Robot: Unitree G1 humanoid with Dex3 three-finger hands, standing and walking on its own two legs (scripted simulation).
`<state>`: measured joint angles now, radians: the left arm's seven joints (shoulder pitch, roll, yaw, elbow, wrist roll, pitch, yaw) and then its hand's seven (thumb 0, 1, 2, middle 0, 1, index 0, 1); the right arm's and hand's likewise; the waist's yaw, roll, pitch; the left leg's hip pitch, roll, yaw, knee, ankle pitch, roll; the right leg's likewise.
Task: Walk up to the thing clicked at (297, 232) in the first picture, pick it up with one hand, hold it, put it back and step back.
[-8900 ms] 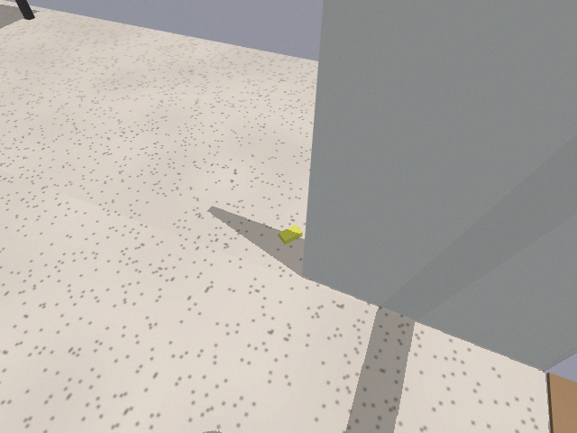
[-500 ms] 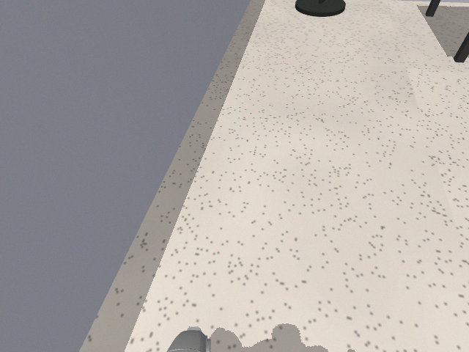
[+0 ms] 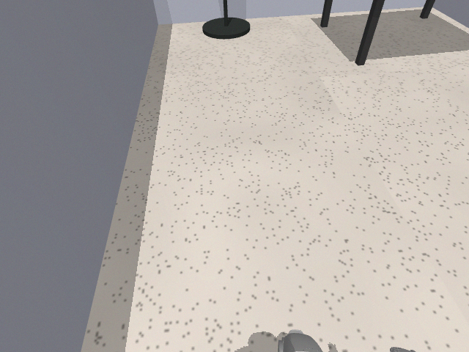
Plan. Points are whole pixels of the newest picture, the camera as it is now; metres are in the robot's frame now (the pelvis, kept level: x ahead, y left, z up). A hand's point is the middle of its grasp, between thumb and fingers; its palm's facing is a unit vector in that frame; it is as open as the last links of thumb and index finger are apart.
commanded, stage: walk up
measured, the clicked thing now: out of the picture -0.62 -1.16 -0.76
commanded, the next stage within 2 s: none
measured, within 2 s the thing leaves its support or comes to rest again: neither
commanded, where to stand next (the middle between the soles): +0.19 +0.04 m, yaw -133 degrees
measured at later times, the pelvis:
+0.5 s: pelvis +0.19 +0.06 -0.01, yaw -23 degrees
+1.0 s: pelvis +0.20 +0.19 -0.01, yaw -53 degrees
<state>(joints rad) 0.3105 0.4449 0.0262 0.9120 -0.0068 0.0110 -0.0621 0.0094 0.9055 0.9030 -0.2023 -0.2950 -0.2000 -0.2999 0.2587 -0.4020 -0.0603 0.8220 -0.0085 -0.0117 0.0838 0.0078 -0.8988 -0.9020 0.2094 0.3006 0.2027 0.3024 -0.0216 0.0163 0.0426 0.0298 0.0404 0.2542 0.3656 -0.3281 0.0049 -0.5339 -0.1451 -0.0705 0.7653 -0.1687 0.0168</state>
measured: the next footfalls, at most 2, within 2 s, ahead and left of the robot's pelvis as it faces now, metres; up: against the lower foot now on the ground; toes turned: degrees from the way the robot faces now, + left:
right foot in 0.10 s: +0.21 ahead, -0.13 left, +0.00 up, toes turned -12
left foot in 0.56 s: +0.37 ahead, +0.16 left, +0.00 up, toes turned -30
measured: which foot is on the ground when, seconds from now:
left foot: down 0.00-0.12, up 0.14-0.54, down 0.56-1.00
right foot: up 0.00-0.08, down 0.10-0.58, up 0.60-1.00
